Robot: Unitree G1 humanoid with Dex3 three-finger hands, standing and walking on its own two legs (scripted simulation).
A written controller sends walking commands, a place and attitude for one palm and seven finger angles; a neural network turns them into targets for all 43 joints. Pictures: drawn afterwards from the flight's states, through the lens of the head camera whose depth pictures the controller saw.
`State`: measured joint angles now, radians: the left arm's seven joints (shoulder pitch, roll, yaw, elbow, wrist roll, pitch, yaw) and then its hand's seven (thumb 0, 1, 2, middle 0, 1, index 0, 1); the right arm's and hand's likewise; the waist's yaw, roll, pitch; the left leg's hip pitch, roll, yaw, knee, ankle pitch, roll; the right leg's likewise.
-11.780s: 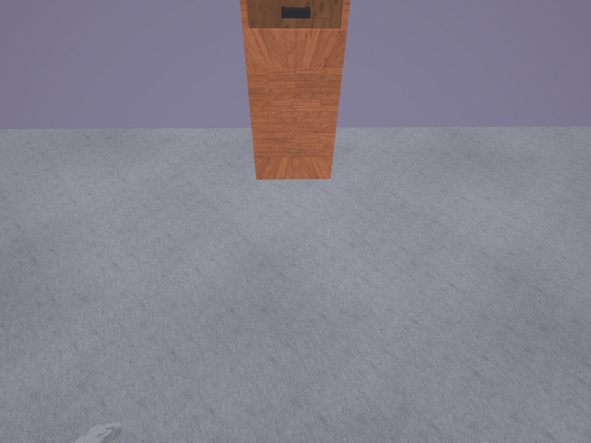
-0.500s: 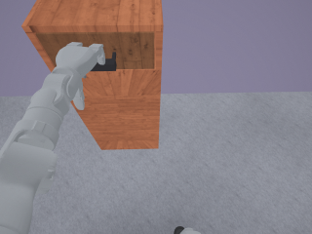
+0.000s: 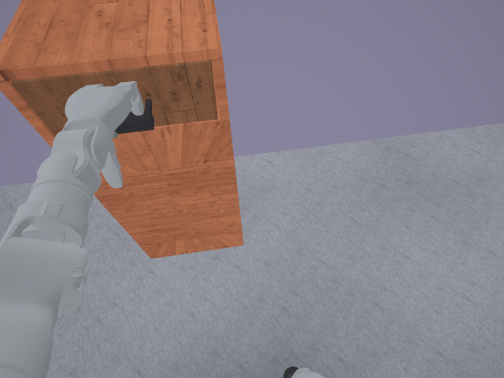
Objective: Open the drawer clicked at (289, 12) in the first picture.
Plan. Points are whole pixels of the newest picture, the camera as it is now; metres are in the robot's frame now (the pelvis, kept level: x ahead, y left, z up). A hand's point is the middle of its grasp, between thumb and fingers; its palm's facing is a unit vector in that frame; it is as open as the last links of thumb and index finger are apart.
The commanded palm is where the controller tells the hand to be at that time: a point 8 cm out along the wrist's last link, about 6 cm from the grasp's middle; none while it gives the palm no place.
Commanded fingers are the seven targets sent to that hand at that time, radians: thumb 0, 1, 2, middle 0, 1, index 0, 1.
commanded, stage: move the hooked fingers above the handle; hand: left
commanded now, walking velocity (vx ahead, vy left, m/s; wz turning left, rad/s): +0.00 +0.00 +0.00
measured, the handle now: (125, 114) +0.58 +0.21 +0.05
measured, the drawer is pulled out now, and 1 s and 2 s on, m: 0.00 0.00 0.00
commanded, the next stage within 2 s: none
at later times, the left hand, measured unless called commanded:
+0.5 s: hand (146, 114) +0.53 +0.15 +0.10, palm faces -0.05 -0.09 -1.00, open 13.8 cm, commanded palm +0.50 +0.21 +0.16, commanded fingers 0.00 -0.50 0.30 -0.30 -1.20 -0.30 -1.20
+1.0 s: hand (124, 141) +0.47 +0.18 +0.09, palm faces -0.14 -0.03 -0.99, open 13.8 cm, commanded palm +0.49 +0.20 +0.16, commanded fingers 0.00 -0.50 0.30 -0.30 -1.20 -0.30 -1.20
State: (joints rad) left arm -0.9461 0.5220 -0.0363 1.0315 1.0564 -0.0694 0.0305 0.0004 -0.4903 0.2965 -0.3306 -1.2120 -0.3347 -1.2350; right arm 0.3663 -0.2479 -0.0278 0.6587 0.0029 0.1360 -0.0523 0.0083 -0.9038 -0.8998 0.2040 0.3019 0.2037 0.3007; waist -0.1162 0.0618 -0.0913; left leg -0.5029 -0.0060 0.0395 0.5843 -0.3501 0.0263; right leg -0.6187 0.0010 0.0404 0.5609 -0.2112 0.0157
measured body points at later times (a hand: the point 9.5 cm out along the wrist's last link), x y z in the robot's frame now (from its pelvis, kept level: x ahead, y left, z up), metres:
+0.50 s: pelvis +0.00 +0.00 +0.00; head +0.10 -0.01 +0.44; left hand +0.52 +0.15 +0.15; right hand +0.04 -0.28 -0.13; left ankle -0.05 +0.10 -0.73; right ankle +0.03 -0.13 -0.73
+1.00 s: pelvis -0.01 +0.00 +0.00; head +0.07 +0.00 +0.44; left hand +0.47 +0.18 +0.15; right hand +0.09 -0.29 -0.12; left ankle -0.05 +0.10 -0.73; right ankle +0.03 -0.13 -0.73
